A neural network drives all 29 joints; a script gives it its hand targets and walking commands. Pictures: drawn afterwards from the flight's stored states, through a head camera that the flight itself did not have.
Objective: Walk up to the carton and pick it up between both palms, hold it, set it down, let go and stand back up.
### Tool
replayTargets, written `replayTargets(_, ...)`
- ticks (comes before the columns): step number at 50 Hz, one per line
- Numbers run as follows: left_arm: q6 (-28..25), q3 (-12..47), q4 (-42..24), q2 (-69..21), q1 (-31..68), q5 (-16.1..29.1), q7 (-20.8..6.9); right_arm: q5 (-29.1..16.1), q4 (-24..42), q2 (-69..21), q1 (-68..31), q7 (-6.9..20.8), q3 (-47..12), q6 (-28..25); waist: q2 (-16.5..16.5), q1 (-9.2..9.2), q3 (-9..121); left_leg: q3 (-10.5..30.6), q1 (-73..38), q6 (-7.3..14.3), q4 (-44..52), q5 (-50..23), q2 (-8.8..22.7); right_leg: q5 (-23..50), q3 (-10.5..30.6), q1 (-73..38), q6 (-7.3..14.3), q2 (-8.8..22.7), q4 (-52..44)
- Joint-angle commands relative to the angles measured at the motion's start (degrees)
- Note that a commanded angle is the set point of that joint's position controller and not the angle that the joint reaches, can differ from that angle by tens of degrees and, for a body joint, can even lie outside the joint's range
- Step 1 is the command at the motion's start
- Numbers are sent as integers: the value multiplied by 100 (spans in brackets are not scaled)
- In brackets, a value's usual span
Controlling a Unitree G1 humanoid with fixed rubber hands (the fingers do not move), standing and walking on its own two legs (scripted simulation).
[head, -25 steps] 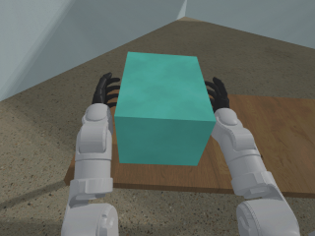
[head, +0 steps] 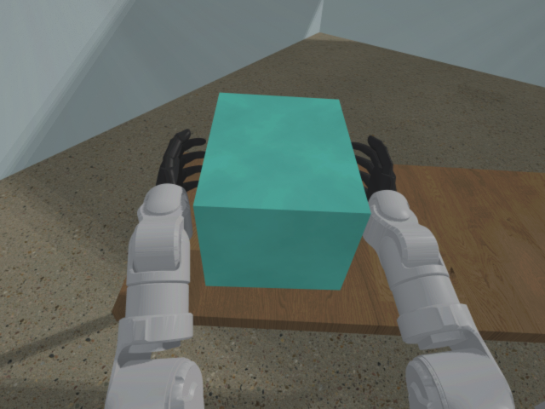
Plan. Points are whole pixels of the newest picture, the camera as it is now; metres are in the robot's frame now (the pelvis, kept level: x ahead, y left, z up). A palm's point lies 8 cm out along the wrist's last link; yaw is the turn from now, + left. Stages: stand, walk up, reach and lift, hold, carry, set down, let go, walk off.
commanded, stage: hold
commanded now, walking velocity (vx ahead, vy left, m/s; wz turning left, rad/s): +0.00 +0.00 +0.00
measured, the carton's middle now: (276, 186) +0.40 +0.00 +0.15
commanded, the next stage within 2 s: none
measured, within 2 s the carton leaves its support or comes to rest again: neither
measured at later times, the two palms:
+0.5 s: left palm (175, 185) +0.36 +0.14 +0.18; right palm (379, 188) +0.36 -0.15 +0.18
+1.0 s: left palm (174, 181) +0.36 +0.14 +0.19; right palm (378, 189) +0.36 -0.14 +0.17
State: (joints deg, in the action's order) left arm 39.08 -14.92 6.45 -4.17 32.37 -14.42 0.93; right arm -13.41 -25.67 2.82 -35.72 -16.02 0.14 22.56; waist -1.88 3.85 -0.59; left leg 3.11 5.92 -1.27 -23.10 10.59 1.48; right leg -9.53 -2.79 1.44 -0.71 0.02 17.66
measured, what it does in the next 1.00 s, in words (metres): stands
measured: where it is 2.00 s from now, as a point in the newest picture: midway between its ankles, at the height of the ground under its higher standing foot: outside the picture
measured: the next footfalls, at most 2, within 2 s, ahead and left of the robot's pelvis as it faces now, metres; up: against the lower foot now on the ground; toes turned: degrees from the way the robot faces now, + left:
none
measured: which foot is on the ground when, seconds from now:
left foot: down 0.00-1.00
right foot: down 0.00-1.00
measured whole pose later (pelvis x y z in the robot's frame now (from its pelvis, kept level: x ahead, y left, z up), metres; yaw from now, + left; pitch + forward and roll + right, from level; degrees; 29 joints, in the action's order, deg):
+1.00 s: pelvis +0.00 +0.00 +0.00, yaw +0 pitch -6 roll -1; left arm 38.2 -14.9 9.3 -3.8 34.9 -14.2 1.9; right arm -13.0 -28.4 3.3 -37.4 -15.1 1.0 21.1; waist -1.5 3.4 -0.1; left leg 2.8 7.1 -1.1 -22.8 10.1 1.3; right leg -9.1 -2.4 2.8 -0.9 0.2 17.5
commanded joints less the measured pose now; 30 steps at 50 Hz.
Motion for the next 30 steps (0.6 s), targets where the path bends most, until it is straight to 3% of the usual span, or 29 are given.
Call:
replayTargets(1, -425, 3375, -311, -3499, 4384, 808, -672, -367, 1702, -3822, -5155, 794, -2130, -509, 448, 23, 2381, -180, -763, -91, 384, -859, -318, 485, -107, -151, -143, -391, -247)
replayTargets(2, -417, 3342, -306, -3401, 4377, 846, -666, -383, 1883, -3793, -5352, 809, -2255, -522, 171, -87, 2368, -237, -695, -20, 413, -806, -396, 474, -75, -59, -179, -404, -253)
replayTargets(4, -418, 3135, 6, -3404, 4446, 788, -642, -324, 1600, -3766, -5534, 844, -2171, -574, 302, -116, 2519, -259, -675, -24, 427, -762, -363, 377, -124, -98, -145, -401, -221)
replayTargets(5, -464, 3232, -46, -3453, 4437, 835, -634, -338, 1875, -3861, -5666, 856, -2209, -636, 188, -169, 2737, -236, -647, 13, 379, -871, -387, 470, -76, -220, -134, -415, -177)
replayTargets(6, -498, 3349, -214, -3593, 4463, 927, -612, -419, 2074, -3937, -5771, 843, -2271, -718, 278, -167, 3192, -201, -796, -5, 281, -1072, -373, 734, -52, -290, -119, -421, -169)
replayTargets(7, -568, 3576, -297, -3662, 4635, 1042, -539, -468, 2143, -3878, -5916, 863, -2213, -759, 498, -20, 3240, -208, -915, -130, 181, -1315, -366, 810, -108, -252, -87, -433, -155)
replayTargets(8, -616, 3706, -410, -3840, 4458, 1189, -521, -465, 2318, -3906, -5662, 825, -2211, -807, 480, 93, 3605, -178, -1073, -131, 109, -1574, -393, 1120, -113, -306, -105, -454, -129)
replayTargets(9, -633, 3832, -611, -3797, 4651, 1243, -488, -540, 2452, -3834, -5792, 831, -2249, -803, 481, 59, 3615, -176, -1215, -173, 24, -1741, -376, 1168, -94, -158, -105, -483, -93)
replayTargets(10, -568, 3583, -70, -3712, 4413, 1100, -487, -426, 2073, -3756, -5643, 825, -2187, -702, 360, 87, 3203, -155, -1087, -117, 124, -1368, -371, 817, -97, 54, -73, -478, -177)
replayTargets(11, -584, 3452, 83, -3698, 4458, 969, -501, -347, 1746, -3797, -5674, 850, -2123, -678, 433, -20, 3034, -134, -1006, -103, 216, -1116, -303, 507, -150, 31, -86, -478, -196)
replayTargets(13, -537, 3274, -83, -3566, 4256, 835, -517, -375, 1487, -3771, -5275, 839, -2128, -656, 362, -26, 2825, -169, -981, -91, 255, -1220, -268, 674, -117, -102, -79, -450, -202)
replayTargets(14, -555, 3454, -373, -3638, 4208, 933, -528, -488, 1711, -3862, -5147, 837, -2314, -648, 335, -27, 3118, -175, -998, -105, 206, -1537, -310, 1053, -106, -326, -109, -435, -144)
replayTargets(15, -504, 3313, -90, -3430, 4185, 914, -563, -407, 1552, -3711, -5106, 781, -2200, -608, 271, 86, 2744, -234, -976, -96, 259, -1406, -363, 1051, -133, -288, -154, -407, -218)
replayTargets(16, -536, 3400, -393, -3512, 4226, 983, -574, -514, 1815, -3821, -5116, 782, -2323, -656, 396, 73, 3042, -230, -1074, -116, 168, -1655, -376, 1427, -95, -468, -147, -408, -124)
replayTargets(17, -561, 3536, -650, -3571, 4093, 1041, -572, -603, 2203, -3923, -5159, 726, -2553, -668, 237, 13, 3304, -193, -997, -114, 88, -1977, -428, 1920, -81, -713, -198, -455, -19)
replayTargets(19, -525, 3340, -517, -3396, 4185, 880, -621, -667, 1875, -3836, -5011, 666, -2489, -580, 435, 43, 2797, -233, -909, -137, 119, -1781, -461, 1891, -48, -698, -237, -438, -57)
replayTargets(20, -443, 3199, -286, -3332, 4125, 794, -657, -631, 1954, -3785, -5181, 649, -2418, -563, 307, 16, 2606, -214, -946, -71, 126, -1720, -413, 1735, -50, -646, -212, -426, -106)
replayTargets(21, -463, 3352, -493, -3427, 4079, 848, -665, -624, 1911, -3849, -4929, 652, -2408, -539, 387, 134, 2639, -198, -992, -133, 142, -1732, -399, 1577, -78, -538, -187, -419, -153)
replayTargets(23, -449, 3247, -409, -3392, 4146, 759, -679, -588, 1938, -3870, -5168, 646, -2436, -547, 289, -8, 2459, -241, -784, -60, 201, -1415, -417, 1388, -55, -471, -232, -397, -106)
replayTargets(24, -474, 3394, -547, -3426, 4306, 851, -704, -530, 2015, -3982, -5196, 654, -2392, -587, 412, 107, 2626, -243, -800, -68, 218, -1373, -432, 1384, -54, -495, -217, -377, -114)
replayTargets(26, -422, 3348, -467, -3426, 4119, 785, -694, -572, 2138, -3975, -5186, 649, -2484, -554, 370, -1, 2509, -211, -875, -88, 172, -1686, -410, 1526, -31, -572, -206, -404, -113)
replayTargets(28, -539, 3649, -886, -3468, 4230, 1011, -661, -602, 2347, -3991, -5165, 644, -2596, -573, 343, 58, 2979, -182, -928, -155, 48, -1923, -441, 1847, -77, -663, -233, -465, 7)
replayTargets(29, -529, 3577, -718, -3437, 4235, 985, -672, -585, 2224, -3998, -5192, 647, -2577, -590, 345, 65, 2921, -177, -965, -131, 74, -1823, -424, 1742, -113, -589, -243, -425, -29)
replayTargets(30, -539, 3672, -874, -3454, 4238, 1090, -657, -673, 2524, -3918, -5236, 634, -2628, -596, 260, 69, 3082, -202, -912, -141, 25, -1902, -451, 1930, -70, -681, -230, -437, -14)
